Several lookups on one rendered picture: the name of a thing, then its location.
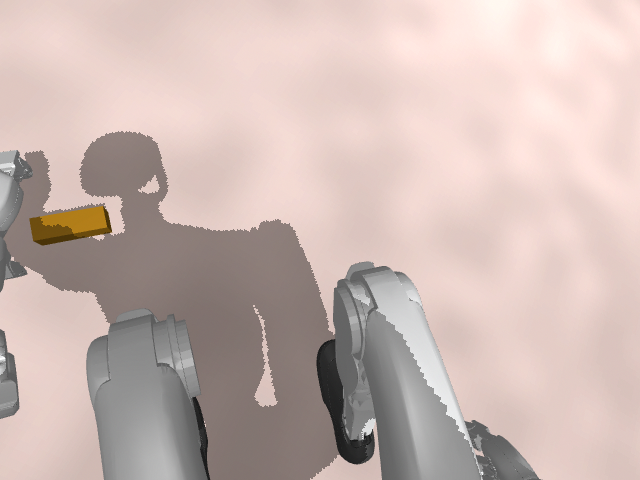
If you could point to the left robot hand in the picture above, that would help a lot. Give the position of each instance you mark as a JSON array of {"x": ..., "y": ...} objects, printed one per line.
[{"x": 12, "y": 170}]

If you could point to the left robot arm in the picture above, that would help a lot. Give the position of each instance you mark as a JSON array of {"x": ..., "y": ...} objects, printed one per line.
[{"x": 9, "y": 397}]

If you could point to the right robot hand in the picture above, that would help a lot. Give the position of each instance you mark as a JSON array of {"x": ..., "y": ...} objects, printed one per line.
[{"x": 501, "y": 460}]

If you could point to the small box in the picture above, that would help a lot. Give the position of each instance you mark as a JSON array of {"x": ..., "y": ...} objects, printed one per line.
[{"x": 71, "y": 225}]

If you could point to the right robot foot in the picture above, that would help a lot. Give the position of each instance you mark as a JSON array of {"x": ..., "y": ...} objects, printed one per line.
[{"x": 353, "y": 451}]

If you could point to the left robot foot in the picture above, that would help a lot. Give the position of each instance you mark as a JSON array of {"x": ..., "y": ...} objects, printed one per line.
[{"x": 203, "y": 434}]

